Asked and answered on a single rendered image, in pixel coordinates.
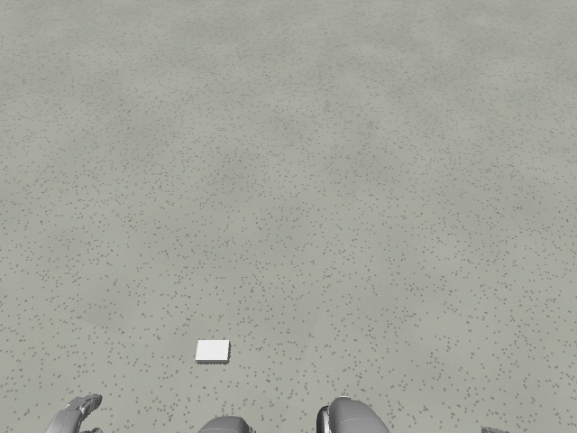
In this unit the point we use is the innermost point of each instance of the small box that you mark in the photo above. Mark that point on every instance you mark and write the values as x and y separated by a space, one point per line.
213 351

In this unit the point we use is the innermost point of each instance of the left robot hand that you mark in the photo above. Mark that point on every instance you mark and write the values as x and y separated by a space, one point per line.
69 420

